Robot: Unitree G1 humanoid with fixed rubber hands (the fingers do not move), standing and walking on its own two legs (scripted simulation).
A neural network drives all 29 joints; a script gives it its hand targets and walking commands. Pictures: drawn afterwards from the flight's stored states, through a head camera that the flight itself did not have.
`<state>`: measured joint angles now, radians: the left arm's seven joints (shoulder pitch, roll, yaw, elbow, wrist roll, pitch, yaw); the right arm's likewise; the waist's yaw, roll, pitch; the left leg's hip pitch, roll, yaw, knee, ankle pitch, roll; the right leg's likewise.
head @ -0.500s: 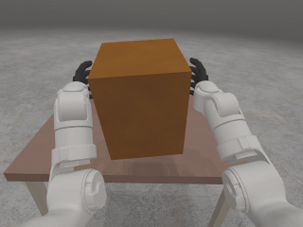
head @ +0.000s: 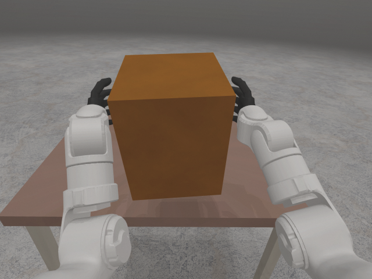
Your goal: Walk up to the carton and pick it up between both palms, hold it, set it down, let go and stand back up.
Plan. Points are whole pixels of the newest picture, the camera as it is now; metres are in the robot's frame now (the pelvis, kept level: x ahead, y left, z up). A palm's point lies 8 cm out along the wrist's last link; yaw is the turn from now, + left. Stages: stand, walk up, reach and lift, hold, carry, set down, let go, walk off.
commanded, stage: hold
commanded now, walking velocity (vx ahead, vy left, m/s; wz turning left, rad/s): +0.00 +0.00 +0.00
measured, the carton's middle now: (173, 125) +0.40 +0.01 +0.23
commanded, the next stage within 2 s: set down in 0.64 s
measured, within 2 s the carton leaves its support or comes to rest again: neither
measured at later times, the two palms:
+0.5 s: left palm (94, 106) +0.36 +0.16 +0.30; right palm (245, 104) +0.35 -0.13 +0.30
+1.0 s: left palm (95, 98) +0.37 +0.16 +0.31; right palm (243, 104) +0.36 -0.13 +0.30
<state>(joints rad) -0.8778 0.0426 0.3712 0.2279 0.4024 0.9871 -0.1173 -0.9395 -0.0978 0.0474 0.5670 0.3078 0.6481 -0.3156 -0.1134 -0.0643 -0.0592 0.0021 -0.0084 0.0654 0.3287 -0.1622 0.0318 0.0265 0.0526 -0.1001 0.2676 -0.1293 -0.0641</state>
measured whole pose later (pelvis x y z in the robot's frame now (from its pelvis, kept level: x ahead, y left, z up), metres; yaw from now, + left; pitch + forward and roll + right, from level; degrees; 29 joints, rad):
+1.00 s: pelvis +0.00 +0.00 +0.00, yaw +1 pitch -9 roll +0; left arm -0.99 0.04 0.44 0.36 0.43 0.78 -0.11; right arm -0.98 -0.03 -0.12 0.64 0.14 0.45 -0.26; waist -0.11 -0.05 -0.04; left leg -0.01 -0.02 0.05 0.32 -0.15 0.04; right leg 0.01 0.04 -0.11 0.28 -0.13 -0.06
